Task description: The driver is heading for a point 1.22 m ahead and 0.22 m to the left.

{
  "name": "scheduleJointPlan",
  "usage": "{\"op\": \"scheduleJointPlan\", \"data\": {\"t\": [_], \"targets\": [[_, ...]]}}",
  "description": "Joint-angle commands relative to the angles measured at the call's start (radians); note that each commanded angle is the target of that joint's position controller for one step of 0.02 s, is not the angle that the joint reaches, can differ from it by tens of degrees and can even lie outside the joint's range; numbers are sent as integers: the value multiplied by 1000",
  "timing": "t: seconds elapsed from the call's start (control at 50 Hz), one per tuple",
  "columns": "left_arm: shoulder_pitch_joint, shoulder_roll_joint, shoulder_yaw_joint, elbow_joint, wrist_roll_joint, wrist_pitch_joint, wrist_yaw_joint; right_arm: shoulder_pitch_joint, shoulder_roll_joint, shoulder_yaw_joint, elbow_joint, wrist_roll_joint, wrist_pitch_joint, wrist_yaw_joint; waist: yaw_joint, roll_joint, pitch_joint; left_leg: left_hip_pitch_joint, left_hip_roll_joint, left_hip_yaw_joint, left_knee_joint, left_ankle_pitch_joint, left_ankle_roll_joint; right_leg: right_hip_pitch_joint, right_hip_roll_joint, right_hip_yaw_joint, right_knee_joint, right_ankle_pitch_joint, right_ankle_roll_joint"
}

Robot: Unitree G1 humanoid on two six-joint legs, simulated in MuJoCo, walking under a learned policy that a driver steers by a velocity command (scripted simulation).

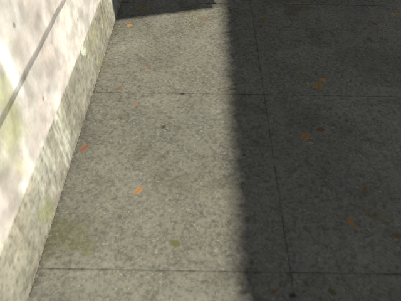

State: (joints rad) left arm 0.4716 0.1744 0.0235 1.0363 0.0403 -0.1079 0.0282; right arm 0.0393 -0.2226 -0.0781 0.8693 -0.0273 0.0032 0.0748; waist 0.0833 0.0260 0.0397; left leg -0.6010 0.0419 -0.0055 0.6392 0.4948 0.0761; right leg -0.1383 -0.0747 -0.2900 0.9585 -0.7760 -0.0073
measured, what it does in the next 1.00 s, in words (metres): goes down, turning left: left foot 0.16 m lower, then right foot 0.16 m lower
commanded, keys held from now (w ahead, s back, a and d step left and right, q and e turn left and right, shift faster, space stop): w+q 0.48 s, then w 0.52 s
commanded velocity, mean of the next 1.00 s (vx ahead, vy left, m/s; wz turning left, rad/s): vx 0.50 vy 0.00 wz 0.40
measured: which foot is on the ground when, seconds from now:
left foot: up 0.00-0.10, down 0.12-0.74, up 0.76-1.00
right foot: down 0.00-0.12, up 0.14-0.72, down 0.74-1.00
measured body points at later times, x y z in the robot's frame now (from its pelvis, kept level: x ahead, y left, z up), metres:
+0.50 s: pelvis +0.28 +0.04 -0.11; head +0.28 +0.05 +0.34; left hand +0.37 +0.32 -0.23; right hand +0.30 -0.23 -0.25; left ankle +0.18 +0.09 -0.83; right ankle +0.50 -0.09 -0.78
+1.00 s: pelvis +0.62 +0.03 -0.25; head +0.66 +0.02 +0.20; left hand +0.48 +0.22 -0.38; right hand +0.83 -0.14 -0.40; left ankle +0.67 +0.18 -0.92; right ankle +0.63 -0.05 -0.99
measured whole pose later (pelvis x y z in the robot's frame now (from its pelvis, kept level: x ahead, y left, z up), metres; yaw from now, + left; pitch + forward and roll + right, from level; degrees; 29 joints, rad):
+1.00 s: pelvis +0.62 +0.03 -0.25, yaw +23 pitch +1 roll -1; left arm 0.46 0.14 0.04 1.04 0.01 -0.10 0.00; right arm 0.15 -0.24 -0.04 0.91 -0.04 -0.04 0.03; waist 0.03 0.08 0.05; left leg -0.69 0.03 0.02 1.03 -0.12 0.04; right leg -0.16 0.09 0.01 0.39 -0.24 -0.07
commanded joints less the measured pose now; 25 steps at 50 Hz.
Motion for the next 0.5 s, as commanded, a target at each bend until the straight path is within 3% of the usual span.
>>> {"op": "scheduleJointPlan", "data": {"t": [0.02, 0.06, 0.08, 0.1, 0.12, 0.14, 0.16, 0.18, 0.2, 0.22, 0.24, 0.26, 0.28, 0.3, 0.32, 0.34, 0.36, 0.38, 0.42, 0.44, 0.46, 0.5], "targets": [[117, 124, 28, 13, 1, 23, 26, -218, 5, 18, -102, 5, -20, 6, 92, -81, 206, 17, -10, 98, -130, -105, 0, -98, -226, 193, -229, 493, -108], [122, 134, 33, 22, 5, 41, 29, -105, -26, 12, -62, -11, -22, -7, 50, -70, 170, 104, -12, 108, -221, -226, 35, -6, -219, 163, -48, 763, -107], [104, 145, 34, 39, 10, 53, 34, 38, -42, 2, 3, -1, -19, -21, -19, -91, 67, 255, 3, 100, -228, -211, 57, 16, -224, 163, 135, 893, -114], [64, 156, 37, 27, 2, 53, 24, 246, -78, -16, 78, -9, -20, -32, -126, -56, -58, 504, -56, 138, -271, -174, 66, -17, -170, 121, 383, 989, -111], [43, 169, 41, 19, -16, 51, 21, 397, -137, -38, 134, -37, -26, -33, -217, 48, -98, 716, -44, 136, -325, -98, 105, -190, -86, 46, 771, 605, -92], [97, 83, 36, -21, -37, 52, 13, 426, -254, -58, 134, -28, -22, -26, -155, 260, -198, 1172, 152, -65, 184, 459, 211, -738, 22, 100, 1209, -175, -49], [38, 129, 29, -107, -51, 42, 6, 461, -265, -59, 101, 32, -12, -32, -210, 145, -410, 1260, 272, -288, 153, 429, 307, -871, -26, 214, 1207, -81, -31], [-117, 132, 30, -189, -49, 35, 7, 485, -259, -51, 87, 21, 0, -56, -246, 121, -395, 1203, 337, -447, -91, 5, 353, -995, 3, 235, 1124, 10, -4], [-169, 116, 22, -193, -21, 32, 10, 432, -228, -43, 85, 9, 8, -75, -212, 57, -246, 1016, 350, -514, -228, -411, 357, -1044, -9, 275, 1051, 110, -9], [-144, 147, 31, -167, 9, 44, 7, 366, -170, -22, 63, 11, -2, -78, -161, -17, -142, 812, 334, -502, -240, -543, 320, -976, -56, 309, 899, 190, -11], [-115, 162, 41, -147, 11, 60, 7, 255, -104, 9, 43, 2, -24, -71, -75, -101, -44, 539, 273, -417, -229, -468, 265, -823, -84, 346, 635, 398, 2], [-87, 136, 36, -131, 21, 79, 9, 199, -97, 13, 31, 7, -40, -69, -28, -73, 1, 338, 224, -393, -234, -390, 267, -683, -80, 344, 527, 425, 18], [-154, 99, 27, -162, 26, 88, -1, 171, -113, 11, 23, 22, -64, -75, -9, -75, 16, 177, 137, -313, -308, -413, 250, -543, -68, 330, 279, 558, 59], [-183, 100, 32, -182, 32, 95, -12, 189, -156, 2, 31, 27, -67, -84, -9, -12, -9, 173, 117, -304, -311, -329, 256, -476, -51, 309, 190, 598, 70], [-158, 80, 20, -169, 34, 98, -13, 211, -165, -4, 43, 22, -63, -90, -13, 25, -57, 162, 101, -276, -284, -218, 253, -403, -40, 293, 174, 653, 76], [-53, 89, 29, -117, 20, 102, -23, 249, -184, -13, 49, 0, -63, -82, -8, 55, -114, 249, 113, -290, -249, -207, 261, -413, -33, 299, 240, 773, 65], [-99, 111, 33, -127, 10, 101, -26, 266, -160, -11, 42, 2, -59, -81, -27, 32, -94, 273, 106, -317, -241, -293, 261, -466, -44, 316, 214, 790, 57], [-257, 173, 61, -181, -3, 91, -32, 349, -119, -5, 80, 11, -60, -85, -84, 3, -32, 391, 83, -371, -196, -561, 260, -660, -66, 390, 116, 937, 49], [-408, 168, 64, -229, 11, 70, -37, 436, -110, 0, 76, 8, -62, -95, -150, 7, 26, 502, 90, -497, -196, -840, 282, -834, -60, 431, 16, 907, 55], [-455, 164, 58, -252, 15, 64, -43, 424, -101, 6, 72, 12, -70, -103, -146, 3, 59, 412, 62, -493, -177, -938, 275, -784, -40, 424, -106, 1005, 65], [-445, 142, 59, -254, 24, 61, -51, 435, -96, 9, 68, 1, -74, -100, -150, 2, 54, 397, 48, -503, -142, -943, 273, -742, -27, 419, -136, 1047, 61], [-476, 122, 51, -270, 27, 55, -62, 423, -109, 10, 48, -4, -79, -99, -155, 11, 33, 333, 18, -477, -78, -947, 255, -628, 1, 400, -190, 1110, 47]]}}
